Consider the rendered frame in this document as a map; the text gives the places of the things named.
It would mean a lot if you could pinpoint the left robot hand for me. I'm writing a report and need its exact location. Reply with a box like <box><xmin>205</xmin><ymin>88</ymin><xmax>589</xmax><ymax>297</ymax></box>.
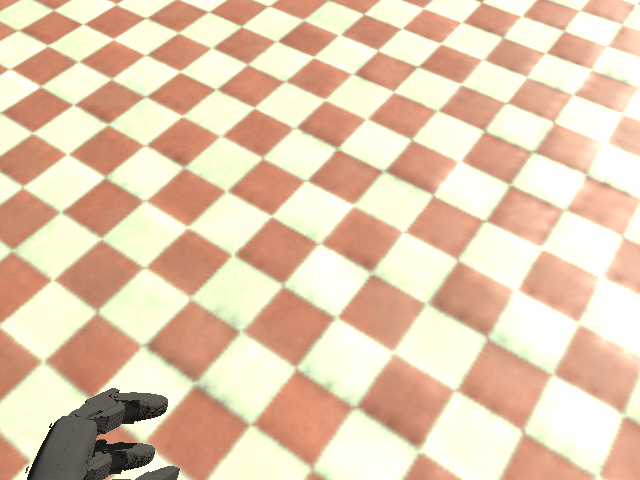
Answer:
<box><xmin>25</xmin><ymin>388</ymin><xmax>180</xmax><ymax>480</ymax></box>

